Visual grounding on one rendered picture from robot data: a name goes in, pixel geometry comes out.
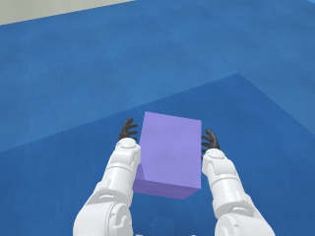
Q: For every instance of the left robot forearm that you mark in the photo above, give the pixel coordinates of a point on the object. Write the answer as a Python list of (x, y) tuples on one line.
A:
[(119, 175)]

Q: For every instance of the robot right upper arm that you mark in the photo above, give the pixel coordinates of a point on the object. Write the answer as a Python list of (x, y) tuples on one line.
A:
[(233, 224)]

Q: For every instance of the right robot forearm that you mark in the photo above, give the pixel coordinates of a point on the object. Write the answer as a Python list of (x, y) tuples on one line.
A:
[(226, 187)]

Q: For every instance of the robot right hand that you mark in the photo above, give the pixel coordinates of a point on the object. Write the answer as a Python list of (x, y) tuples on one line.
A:
[(212, 139)]

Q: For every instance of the robot left hand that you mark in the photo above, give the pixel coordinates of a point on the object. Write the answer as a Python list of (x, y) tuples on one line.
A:
[(125, 133)]

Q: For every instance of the carton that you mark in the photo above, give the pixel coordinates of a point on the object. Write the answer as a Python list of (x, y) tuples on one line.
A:
[(171, 156)]

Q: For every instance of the robot left upper arm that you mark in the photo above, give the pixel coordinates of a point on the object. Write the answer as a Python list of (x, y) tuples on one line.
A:
[(104, 219)]

